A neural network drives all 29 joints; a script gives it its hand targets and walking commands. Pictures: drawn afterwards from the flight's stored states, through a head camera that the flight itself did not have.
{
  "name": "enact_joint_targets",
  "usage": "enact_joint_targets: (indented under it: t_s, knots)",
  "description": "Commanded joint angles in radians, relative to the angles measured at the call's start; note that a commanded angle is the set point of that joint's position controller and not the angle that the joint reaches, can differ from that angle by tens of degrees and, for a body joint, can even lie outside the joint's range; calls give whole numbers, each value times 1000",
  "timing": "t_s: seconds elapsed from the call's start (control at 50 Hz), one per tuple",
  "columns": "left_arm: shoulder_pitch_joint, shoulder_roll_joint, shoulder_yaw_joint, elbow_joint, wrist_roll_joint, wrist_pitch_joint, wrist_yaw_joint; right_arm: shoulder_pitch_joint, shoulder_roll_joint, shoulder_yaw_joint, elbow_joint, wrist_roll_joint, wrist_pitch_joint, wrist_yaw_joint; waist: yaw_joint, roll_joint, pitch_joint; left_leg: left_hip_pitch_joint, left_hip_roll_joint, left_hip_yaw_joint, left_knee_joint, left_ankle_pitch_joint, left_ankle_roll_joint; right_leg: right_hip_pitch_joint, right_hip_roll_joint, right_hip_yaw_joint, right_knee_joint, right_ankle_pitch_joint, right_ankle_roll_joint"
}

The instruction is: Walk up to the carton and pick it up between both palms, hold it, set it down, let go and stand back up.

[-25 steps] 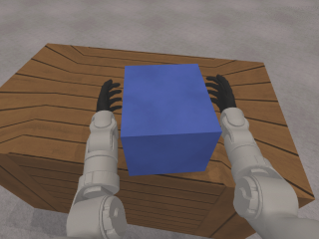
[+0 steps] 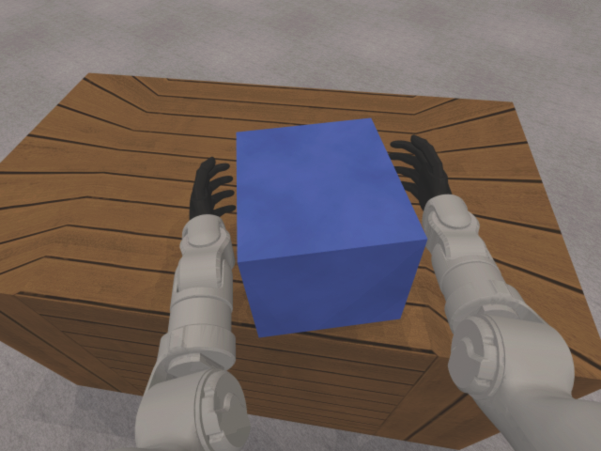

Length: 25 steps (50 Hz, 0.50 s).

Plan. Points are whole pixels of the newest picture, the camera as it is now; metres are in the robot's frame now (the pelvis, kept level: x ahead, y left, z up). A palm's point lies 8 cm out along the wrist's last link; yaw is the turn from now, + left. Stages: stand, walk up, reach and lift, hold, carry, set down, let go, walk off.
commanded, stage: set down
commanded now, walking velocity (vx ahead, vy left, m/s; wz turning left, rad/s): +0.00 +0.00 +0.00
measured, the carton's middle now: (316, 224) +0.43 +0.03 +0.02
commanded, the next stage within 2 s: none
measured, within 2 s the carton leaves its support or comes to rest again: rests again in 0.34 s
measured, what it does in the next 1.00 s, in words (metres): stands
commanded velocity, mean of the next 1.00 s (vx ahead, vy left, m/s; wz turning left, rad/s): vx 0.00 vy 0.00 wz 0.00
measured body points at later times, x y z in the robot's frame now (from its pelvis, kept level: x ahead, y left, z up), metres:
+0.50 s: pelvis -0.01 -0.01 +0.00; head +0.04 -0.01 +0.45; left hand +0.39 +0.17 +0.08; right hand +0.45 -0.14 +0.09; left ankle -0.03 +0.12 -0.75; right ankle +0.01 -0.06 -0.75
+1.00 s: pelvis -0.01 -0.01 +0.00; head +0.04 -0.01 +0.45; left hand +0.39 +0.17 +0.08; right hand +0.44 -0.14 +0.08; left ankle -0.03 +0.12 -0.75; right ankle +0.01 -0.06 -0.75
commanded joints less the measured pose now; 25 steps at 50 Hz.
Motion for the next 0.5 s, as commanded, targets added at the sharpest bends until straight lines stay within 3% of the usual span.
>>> enact_joint_targets:
  t_s: [0.0, 0.22, 0.4, 0.48]
  knots:
    - [-640, -408, -318, -114, -36, -76, -46, -587, 423, 170, -91, -22, -28, 105, 2, -39, -548, -24, 40, 35, -1, 393, -33, 433, -91, 33, 94, 489, 88]
    - [-605, -399, -271, -70, -16, -113, -65, -557, 455, 163, -93, -66, -48, 105, 5, -80, -559, -139, 35, 48, -34, 314, -13, 552, -119, 52, 135, 634, 119]
    - [-582, -380, -224, -25, 5, -137, -78, -528, 451, 120, -62, -113, -57, 115, 12, -91, -510, -174, 38, 65, -66, 227, -4, 539, -133, 61, 114, 510, 125]
    - [-560, -356, -201, -31, 24, -140, -85, -493, 461, 115, -35, -117, -46, 105, 5, -100, -462, -160, 38, 62, -62, 248, 4, 505, -125, 73, 99, 458, 124]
